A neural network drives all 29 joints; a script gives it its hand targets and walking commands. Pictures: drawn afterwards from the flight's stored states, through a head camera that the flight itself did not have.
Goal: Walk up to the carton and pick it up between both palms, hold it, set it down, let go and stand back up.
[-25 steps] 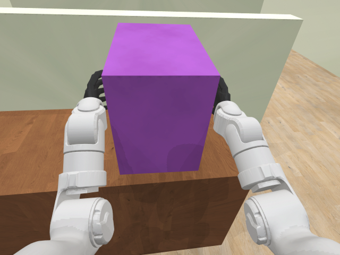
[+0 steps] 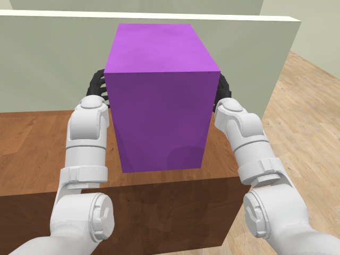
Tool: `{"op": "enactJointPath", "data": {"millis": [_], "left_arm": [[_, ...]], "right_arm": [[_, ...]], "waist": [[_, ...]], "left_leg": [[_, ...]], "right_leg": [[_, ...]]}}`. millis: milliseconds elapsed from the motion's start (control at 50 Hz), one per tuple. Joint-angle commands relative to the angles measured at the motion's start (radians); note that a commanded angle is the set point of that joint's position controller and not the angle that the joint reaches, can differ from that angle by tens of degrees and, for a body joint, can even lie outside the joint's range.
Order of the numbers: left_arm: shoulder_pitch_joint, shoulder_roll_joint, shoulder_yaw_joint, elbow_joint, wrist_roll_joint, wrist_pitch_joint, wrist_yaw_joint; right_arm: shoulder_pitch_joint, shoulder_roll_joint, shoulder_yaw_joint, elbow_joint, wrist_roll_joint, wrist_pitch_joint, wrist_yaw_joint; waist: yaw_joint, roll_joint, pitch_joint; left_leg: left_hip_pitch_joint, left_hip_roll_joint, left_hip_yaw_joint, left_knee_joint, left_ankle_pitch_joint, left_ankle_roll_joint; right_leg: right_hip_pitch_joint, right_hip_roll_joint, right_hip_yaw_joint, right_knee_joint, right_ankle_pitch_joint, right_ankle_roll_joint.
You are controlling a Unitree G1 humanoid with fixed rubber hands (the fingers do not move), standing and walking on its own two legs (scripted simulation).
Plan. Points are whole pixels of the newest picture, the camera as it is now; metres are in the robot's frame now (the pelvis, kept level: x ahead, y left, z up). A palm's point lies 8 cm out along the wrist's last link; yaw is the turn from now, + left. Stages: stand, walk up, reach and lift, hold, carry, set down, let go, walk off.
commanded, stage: hold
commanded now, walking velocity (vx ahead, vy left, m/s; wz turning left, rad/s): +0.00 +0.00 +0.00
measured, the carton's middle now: (158, 93) +0.45 +0.01 +0.20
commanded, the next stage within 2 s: none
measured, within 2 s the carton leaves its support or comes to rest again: neither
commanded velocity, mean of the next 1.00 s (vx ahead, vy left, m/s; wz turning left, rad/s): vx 0.00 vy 0.00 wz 0.00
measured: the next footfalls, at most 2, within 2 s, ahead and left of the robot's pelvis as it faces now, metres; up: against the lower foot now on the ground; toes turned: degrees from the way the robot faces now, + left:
none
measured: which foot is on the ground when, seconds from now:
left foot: down 0.00-1.00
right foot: down 0.00-1.00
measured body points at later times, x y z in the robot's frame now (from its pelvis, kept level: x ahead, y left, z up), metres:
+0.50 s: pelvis +0.00 -0.01 +0.00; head -0.07 +0.00 +0.44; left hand +0.38 +0.16 +0.22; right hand +0.38 -0.13 +0.22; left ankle +0.04 +0.10 -0.75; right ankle +0.01 -0.11 -0.75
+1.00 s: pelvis +0.00 +0.00 +0.00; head -0.07 +0.01 +0.44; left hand +0.38 +0.15 +0.23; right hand +0.38 -0.13 +0.22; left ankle +0.04 +0.10 -0.75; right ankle +0.01 -0.11 -0.75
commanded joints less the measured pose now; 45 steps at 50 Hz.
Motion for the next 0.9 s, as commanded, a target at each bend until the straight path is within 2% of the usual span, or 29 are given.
{"op": "enactJointPath", "data": {"millis": [0, 40, 80, 120, 140, 180, 200, 260, 300, 320, 360, 380, 400, 460, 500, 520, 540, 620, 640, 680, 700, 720, 740, 760, 800, 820, 840, 860, 880], "left_arm": [[-0.896, -0.697, -0.582, -0.222, -0.235, -0.117, -0.142], [-0.866, -0.686, -0.565, -0.200, -0.223, -0.119, -0.146], [-0.831, -0.669, -0.527, -0.166, -0.197, -0.116, -0.155], [-0.837, -0.669, -0.547, -0.267, -0.218, -0.119, -0.156], [-0.817, -0.660, -0.550, -0.259, -0.209, -0.116, -0.155], [-0.830, -0.647, -0.569, -0.297, -0.213, -0.118, -0.159], [-0.810, -0.635, -0.549, -0.249, -0.194, -0.108, -0.163], [-0.844, -0.632, -0.540, -0.221, -0.193, -0.091, -0.170], [-0.846, -0.655, -0.562, -0.264, -0.211, -0.090, -0.161], [-0.842, -0.656, -0.566, -0.262, -0.226, -0.091, -0.160], [-0.848, -0.656, -0.565, -0.243, -0.232, -0.100, -0.161], [-0.845, -0.675, -0.578, -0.232, -0.229, -0.102, -0.165], [-0.829, -0.670, -0.562, -0.221, -0.218, -0.101, -0.167], [-0.841, -0.667, -0.569, -0.238, -0.229, -0.103, -0.169], [-0.846, -0.662, -0.574, -0.231, -0.215, -0.098, -0.168], [-0.862, -0.668, -0.577, -0.236, -0.221, -0.092, -0.170], [-0.838, -0.675, -0.593, -0.261, -0.213, -0.086, -0.167], [-0.840, -0.654, -0.563, -0.258, -0.212, -0.080, -0.176], [-0.851, -0.659, -0.576, -0.233, -0.209, -0.076, -0.174], [-0.843, -0.663, -0.566, -0.241, -0.207, -0.083, -0.174], [-0.837, -0.653, -0.567, -0.225, -0.202, -0.080, -0.172], [-0.865, -0.643, -0.551, -0.259, -0.200, -0.088, -0.168], [-0.838, -0.654, -0.527, -0.196, -0.183, -0.084, -0.169], [-0.852, -0.624, -0.515, -0.218, -0.196, -0.090, -0.166], [-0.859, -0.646, -0.519, -0.177, -0.192, -0.091, -0.165], [-0.870, -0.660, -0.529, -0.200, -0.195, -0.094, -0.164], [-0.859, -0.652, -0.510, -0.176, -0.190, -0.099, -0.162], [-0.890, -0.680, -0.551, -0.212, -0.208, -0.101, -0.157], [-0.888, -0.678, -0.566, -0.212, -0.210, -0.106, -0.153]], "right_arm": [[-0.970, 0.721, 0.318, -0.461, 0.139, -0.101, 0.109], [-0.937, 0.735, 0.315, -0.425, 0.134, -0.088, 0.102], [-0.917, 0.745, 0.318, -0.425, 0.133, -0.082, 0.092], [-0.911, 0.755, 0.367, -0.516, 0.162, -0.089, 0.085], [-0.882, 0.757, 0.367, -0.481, 0.161, -0.087, 0.079], [-0.883, 0.757, 0.395, -0.535, 0.172, -0.089, 0.071], [-0.864, 0.743, 0.381, -0.480, 0.173, -0.075, 0.067], [-0.925, 0.732, 0.353, -0.487, 0.147, -0.072, 0.070], [-0.923, 0.739, 0.364, -0.517, 0.152, -0.082, 0.075], [-0.938, 0.741, 0.372, -0.528, 0.162, -0.087, 0.072], [-0.942, 0.728, 0.352, -0.545, 0.154, -0.086, 0.067], [-0.929, 0.743, 0.343, -0.516, 0.145, -0.082, 0.067], [-0.917, 0.734, 0.337, -0.526, 0.140, -0.081, 0.067], [-0.928, 0.732, 0.346, -0.546, 0.141, -0.083, 0.073], [-0.907, 0.712, 0.322, -0.495, 0.123, -0.078, 0.073], [-0.909, 0.695, 0.324, -0.490, 0.135, -0.076, 0.075], [-0.904, 0.696, 0.328, -0.505, 0.137, -0.079, 0.074], [-0.897, 0.696, 0.333, -0.499, 0.136, -0.067, 0.076], [-0.906, 0.696, 0.320, -0.459, 0.137, -0.062, 0.081], [-0.893, 0.695, 0.310, -0.429, 0.122, -0.068, 0.090], [-0.895, 0.693, 0.308, -0.419, 0.126, -0.068, 0.093], [-0.907, 0.694, 0.309, -0.445, 0.136, -0.073, 0.096], [-0.932, 0.720, 0.319, -0.423, 0.130, -0.073, 0.096], [-0.948, 0.712, 0.311, -0.442, 0.141, -0.077, 0.095], [-0.937, 0.716, 0.294, -0.393, 0.132, -0.076, 0.102], [-0.939, 0.720, 0.286, -0.403, 0.129, -0.088, 0.100], [-0.942, 0.731, 0.281, -0.393, 0.120, -0.086, 0.103], [-0.962, 0.717, 0.289, -0.445, 0.126, -0.099, 0.103], [-0.979, 0.718, 0.308, -0.471, 0.133, -0.102, 0.104]], "waist": [[-0.008, 0.061, -0.486], [-0.015, 0.056, -0.431], [0.007, 0.040, -0.425], [0.011, 0.033, -0.526], [-0.003, 0.046, -0.489], [0.001, 0.053, -0.507], [0.008, 0.037, -0.433], [0.014, 0.044, -0.399], [0.014, 0.052, -0.439], [0.012, 0.014, -0.460], [0.007, 0.002, -0.487], [0.004, 0.044, -0.460], [0.006, 0.012, -0.471], [0.000, 0.029, -0.477], [-0.011, 0.061, -0.467], [-0.030, 0.074, -0.425], [-0.030, 0.099, -0.474], [-0.019, 0.060, -0.440], [-0.023, 0.101, -0.424], [-0.020, 0.116, -0.402], [-0.023, 0.077, -0.399], [-0.002, 0.085, -0.432], [0.015, 0.080, -0.398], [0.025, 0.049, -0.417], [0.022, 0.055, -0.389], [0.003, 0.052, -0.417], [0.021, 0.040, -0.413], [0.000, 0.075, -0.459], [0.014, 0.066, -0.480]], "left_leg": [[0.262, -0.030, -0.079, -0.004, 0.288, -0.067], [0.248, -0.046, -0.075, -0.009, 0.257, -0.056], [0.235, -0.044, -0.076, -0.013, 0.237, -0.050], [0.274, -0.055, -0.069, 0.016, 0.331, -0.046], [0.276, -0.054, -0.073, 0.015, 0.322, -0.048], [0.268, -0.061, -0.069, 0.026, 0.342, -0.052], [0.240, -0.055, -0.065, 0.014, 0.311, -0.050], [0.215, -0.049, -0.058, -0.030, 0.215, -0.041], [0.236, -0.045, -0.061, -0.015, 0.254, -0.052], [0.245, -0.044, -0.067, -0.009, 0.270, -0.050], [0.275, -0.043, -0.067, 0.011, 0.279, -0.044], [0.267, -0.045, -0.067, 0.007, 0.265, -0.053], [0.266, -0.042, -0.068, 0.001, 0.256, -0.041], [0.259, -0.039, -0.059, -0.010, 0.260, -0.059], [0.273, -0.033, -0.070, -0.008, 0.225, -0.062], [0.251, -0.036, -0.055, -0.016, 0.247, -0.070], [0.270, -0.044, -0.059, -0.003, 0.276, -0.067], [0.243, -0.047, -0.063, -0.010, 0.241, -0.062], [0.246, -0.034, -0.068, -0.015, 0.230, -0.069], [0.234, -0.041, -0.064, -0.018, 0.216, -0.071], [0.232, -0.030, -0.071, -0.020, 0.223, -0.066], [0.238, -0.044, -0.057, -0.019, 0.220, -0.056], [0.212, -0.041, -0.063, -0.031, 0.200, -0.056], [0.227, -0.042, -0.057, -0.028, 0.216, -0.050], [0.214, -0.039, -0.059, -0.041, 0.159, -0.047], [0.225, -0.038, -0.058, -0.038, 0.169, -0.046], [0.238, -0.037, -0.060, -0.037, 0.169, -0.047], [0.259, -0.038, -0.056, -0.031, 0.217, -0.058], [0.259, -0.037, -0.065, -0.019, 0.241, -0.062]], "right_leg": [[0.031, 0.049, 0.062, -0.028, 0.196, 0.049], [0.020, 0.046, 0.070, -0.030, 0.217, 0.060], [0.040, 0.047, 0.067, -0.028, 0.212, 0.064], [0.081, 0.051, 0.071, -0.002, 0.354, 0.066], [0.085, 0.042, 0.071, 0.002, 0.366, 0.075], [0.105, 0.047, 0.070, 0.006, 0.414, 0.089], [0.096, 0.050, 0.065, -0.001, 0.358, 0.090], [0.051, 0.045, 0.067, -0.028, 0.199, 0.079], [0.067, 0.048, 0.067, -0.016, 0.251, 0.072], [0.059, 0.048, 0.071, -0.015, 0.265, 0.079], [0.028, 0.052, 0.068, -0.023, 0.257, 0.075], [0.022, 0.051, 0.065, -0.026, 0.243, 0.069], [0.025, 0.046, 0.065, -0.024, 0.246, 0.073], [0.049, 0.054, 0.066, -0.023, 0.233, 0.069], [0.028, 0.046, 0.065, -0.026, 0.186, 0.067], [0.028, 0.054, 0.076, -0.030, 0.204, 0.064], [0.048, 0.057, 0.066, -0.019, 0.259, 0.067], [0.039, 0.053, 0.069, -0.028, 0.217, 0.066], [0.026, 0.051, 0.063, -0.025, 0.189, 0.060], [0.019, 0.047, 0.062, -0.024, 0.157, 0.052], [0.024, 0.049, 0.063, -0.024, 0.170, 0.057], [0.045, 0.046, 0.065, -0.022, 0.202, 0.065], [0.058, 0.040, 0.069, -0.022, 0.188, 0.060], [0.048, 0.047, 0.061, -0.022, 0.190, 0.068], [0.015, 0.041, 0.067, -0.038, 0.121, 0.065], [0.025, 0.042, 0.056, -0.044, 0.127, 0.057], [0.006, 0.043, 0.057, -0.049, 0.102, 0.056], [0.012, 0.050, 0.055, -0.038, 0.146, 0.056], [0.032, 0.057, 0.052, -0.024, 0.176, 0.062]]}}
